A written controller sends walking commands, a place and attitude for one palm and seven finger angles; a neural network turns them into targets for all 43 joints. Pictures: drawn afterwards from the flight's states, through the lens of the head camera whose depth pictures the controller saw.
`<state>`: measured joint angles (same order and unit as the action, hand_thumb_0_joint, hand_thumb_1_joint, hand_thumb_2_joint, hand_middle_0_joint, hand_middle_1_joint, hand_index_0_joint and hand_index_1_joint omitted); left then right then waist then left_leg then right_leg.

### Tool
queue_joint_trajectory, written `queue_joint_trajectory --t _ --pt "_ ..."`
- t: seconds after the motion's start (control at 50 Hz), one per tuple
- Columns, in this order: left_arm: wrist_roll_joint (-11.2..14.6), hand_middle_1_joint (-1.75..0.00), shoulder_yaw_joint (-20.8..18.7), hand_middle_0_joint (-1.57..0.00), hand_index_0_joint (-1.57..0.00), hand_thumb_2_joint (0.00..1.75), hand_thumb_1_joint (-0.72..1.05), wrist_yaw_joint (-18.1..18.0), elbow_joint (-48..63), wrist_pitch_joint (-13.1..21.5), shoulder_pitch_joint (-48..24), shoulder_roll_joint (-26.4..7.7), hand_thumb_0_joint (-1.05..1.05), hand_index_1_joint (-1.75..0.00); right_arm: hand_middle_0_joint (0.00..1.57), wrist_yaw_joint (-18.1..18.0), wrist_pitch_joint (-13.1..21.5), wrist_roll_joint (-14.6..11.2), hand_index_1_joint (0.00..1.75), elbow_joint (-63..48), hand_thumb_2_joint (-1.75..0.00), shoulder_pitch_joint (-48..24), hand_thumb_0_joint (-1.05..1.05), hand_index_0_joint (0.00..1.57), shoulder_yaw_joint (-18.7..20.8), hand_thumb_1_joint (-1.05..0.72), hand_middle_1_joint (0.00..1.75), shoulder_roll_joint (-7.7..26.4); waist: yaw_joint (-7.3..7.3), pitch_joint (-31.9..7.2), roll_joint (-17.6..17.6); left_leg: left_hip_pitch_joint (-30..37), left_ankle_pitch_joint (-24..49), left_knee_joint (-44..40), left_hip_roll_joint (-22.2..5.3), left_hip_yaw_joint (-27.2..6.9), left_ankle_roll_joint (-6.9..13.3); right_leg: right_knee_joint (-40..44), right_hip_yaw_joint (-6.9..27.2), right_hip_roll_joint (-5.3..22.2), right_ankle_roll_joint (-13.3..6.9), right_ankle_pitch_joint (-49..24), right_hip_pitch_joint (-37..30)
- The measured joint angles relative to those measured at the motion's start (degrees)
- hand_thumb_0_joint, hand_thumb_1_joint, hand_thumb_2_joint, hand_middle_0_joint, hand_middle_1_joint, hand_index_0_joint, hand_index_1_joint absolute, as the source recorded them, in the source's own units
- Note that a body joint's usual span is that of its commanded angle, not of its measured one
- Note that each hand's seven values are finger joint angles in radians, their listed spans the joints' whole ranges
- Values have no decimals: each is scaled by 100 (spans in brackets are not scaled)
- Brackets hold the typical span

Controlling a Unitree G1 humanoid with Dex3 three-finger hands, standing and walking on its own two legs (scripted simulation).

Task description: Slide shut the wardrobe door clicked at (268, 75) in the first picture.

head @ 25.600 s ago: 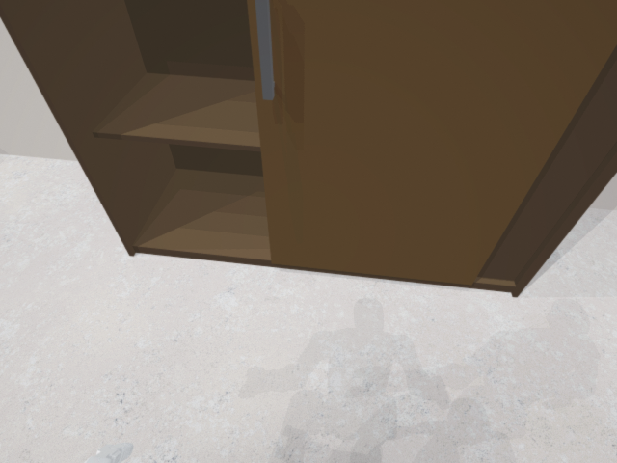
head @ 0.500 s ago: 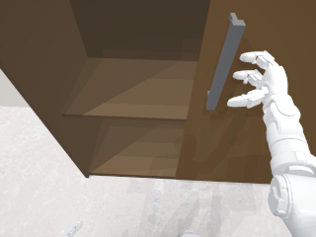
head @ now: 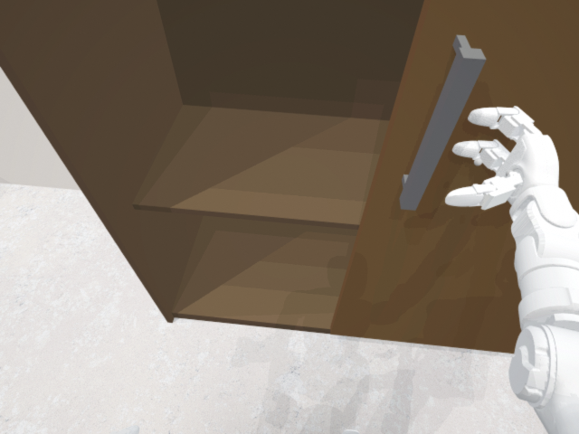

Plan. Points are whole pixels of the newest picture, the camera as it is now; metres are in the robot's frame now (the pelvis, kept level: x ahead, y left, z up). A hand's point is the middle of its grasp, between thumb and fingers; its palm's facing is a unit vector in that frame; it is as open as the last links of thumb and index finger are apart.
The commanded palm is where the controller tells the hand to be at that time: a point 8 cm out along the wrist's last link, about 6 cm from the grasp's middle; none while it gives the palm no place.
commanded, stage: move the hooked fingers beside the handle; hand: right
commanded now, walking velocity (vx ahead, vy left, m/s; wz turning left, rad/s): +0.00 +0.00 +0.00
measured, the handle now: (430, 134) +0.50 -0.13 +0.17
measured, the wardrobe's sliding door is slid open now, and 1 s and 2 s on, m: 0.56 0.56 0.58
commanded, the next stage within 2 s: none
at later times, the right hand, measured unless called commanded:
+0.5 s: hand (484, 162) +0.46 -0.20 +0.16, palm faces -0.05 +1.00 -0.01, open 13.3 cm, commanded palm +0.45 -0.26 +0.16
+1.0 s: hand (487, 162) +0.46 -0.20 +0.16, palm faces -0.04 +1.00 -0.01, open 13.4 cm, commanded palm +0.44 -0.27 +0.17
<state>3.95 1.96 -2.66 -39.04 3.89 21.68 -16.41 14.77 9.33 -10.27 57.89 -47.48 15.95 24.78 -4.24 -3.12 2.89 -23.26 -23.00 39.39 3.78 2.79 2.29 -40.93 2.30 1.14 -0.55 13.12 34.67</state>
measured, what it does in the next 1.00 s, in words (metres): stands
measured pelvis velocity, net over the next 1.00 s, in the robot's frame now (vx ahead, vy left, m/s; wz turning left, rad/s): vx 0.00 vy -0.01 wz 0.02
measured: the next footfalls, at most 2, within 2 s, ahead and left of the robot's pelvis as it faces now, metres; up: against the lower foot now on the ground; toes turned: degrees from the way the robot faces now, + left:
none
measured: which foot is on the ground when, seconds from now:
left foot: down 0.00-1.00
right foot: down 0.00-1.00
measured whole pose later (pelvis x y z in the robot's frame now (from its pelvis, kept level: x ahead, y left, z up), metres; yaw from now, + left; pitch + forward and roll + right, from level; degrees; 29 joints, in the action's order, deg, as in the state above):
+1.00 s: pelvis +0.00 -0.01 +0.00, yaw +1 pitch +6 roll +2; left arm 3.9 2.5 -3.7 -38.2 4.0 21.5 -16.3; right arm 17.3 9.8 -8.6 58.5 -45.8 19.5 26.5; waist -5.5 -2.5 2.4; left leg -21.1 -21.7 37.1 3.7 1.1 1.5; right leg -39.0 0.7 1.3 -1.1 12.6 32.1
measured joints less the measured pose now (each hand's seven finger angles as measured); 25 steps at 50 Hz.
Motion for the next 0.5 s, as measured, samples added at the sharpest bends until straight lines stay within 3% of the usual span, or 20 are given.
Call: queue_joint_trajectory --t 0.22,0.5 --pt "9 -30 41 -20 -20 89 91 -36 95 -53 -61 37 1 -30 43 286 38 60 122 19 -30 133 -1 41 179 50 122 87 -32 -30 -36 96 20 -78 5 -94 -29 49 -88 22 -23 29 -112" --pt "-9 -30 40 -20 -20 89 91 -50 145 -75 -105 34 1 -30 47 268 66 120 122 38 -30 54 -1 44 166 50 122 57 -31 6 -54 86 46 -96 -37 -112 -83 64 -112 -16 -57 1 -99"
